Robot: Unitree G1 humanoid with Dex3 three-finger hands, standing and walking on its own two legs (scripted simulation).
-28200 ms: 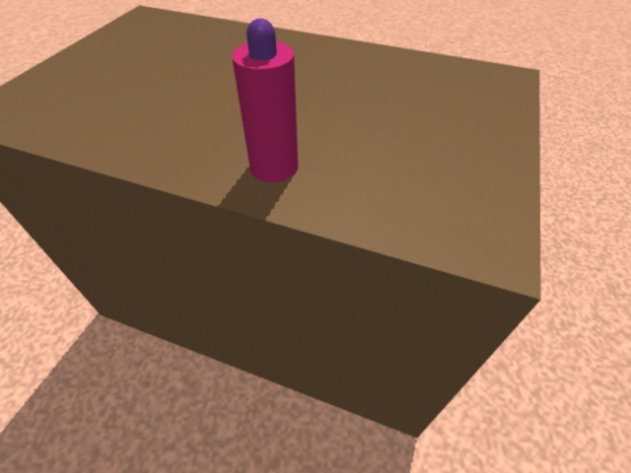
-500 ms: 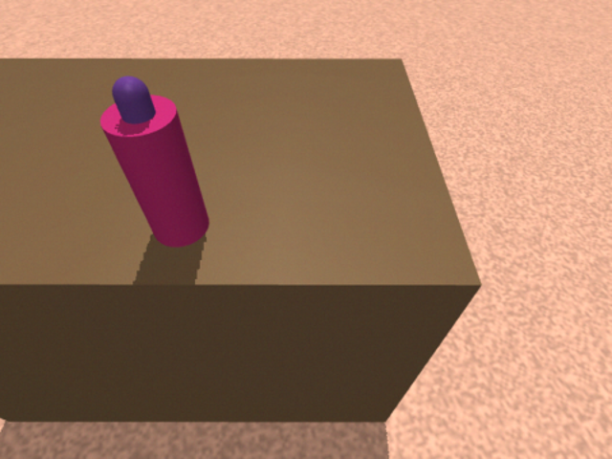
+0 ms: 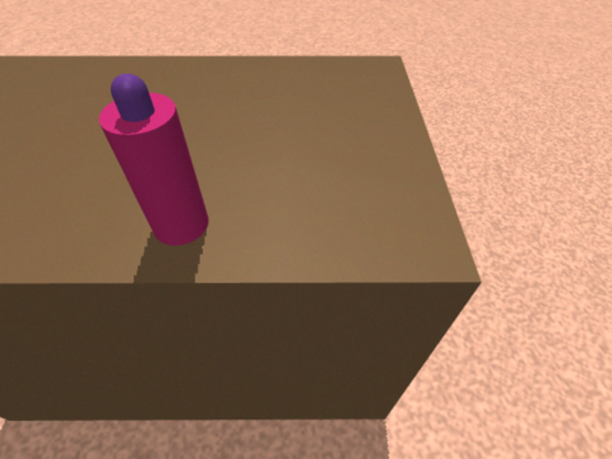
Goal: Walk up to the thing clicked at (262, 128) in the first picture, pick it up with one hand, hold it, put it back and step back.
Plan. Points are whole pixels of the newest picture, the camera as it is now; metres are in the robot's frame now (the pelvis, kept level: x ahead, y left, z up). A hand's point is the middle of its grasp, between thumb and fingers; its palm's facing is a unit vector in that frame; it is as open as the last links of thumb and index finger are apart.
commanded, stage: stand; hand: left
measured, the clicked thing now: (157, 164) +0.45 +0.21 +0.14
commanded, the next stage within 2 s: step back in 0.12 s
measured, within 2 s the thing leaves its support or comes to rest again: neither
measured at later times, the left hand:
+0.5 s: hand out of the picture +0.08 +0.29 -0.18, palm faces -0.05 -0.92 -0.39, open 7.4 cm
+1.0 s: hand out of the picture -0.02 +0.26 -0.15, palm faces -0.09 -0.91 -0.40, open 7.4 cm
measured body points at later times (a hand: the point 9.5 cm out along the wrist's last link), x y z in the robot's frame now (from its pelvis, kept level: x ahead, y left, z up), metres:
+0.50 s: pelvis -0.06 +0.03 -0.04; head +0.01 +0.04 +0.41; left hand +0.08 +0.34 -0.16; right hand +0.03 -0.31 -0.14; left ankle -0.07 +0.14 -0.75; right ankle +0.00 -0.14 -0.75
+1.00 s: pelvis -0.15 +0.00 -0.02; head -0.09 -0.02 +0.42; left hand -0.02 +0.30 -0.13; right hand -0.08 -0.32 -0.15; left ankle -0.15 +0.14 -0.68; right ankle -0.14 -0.11 -0.75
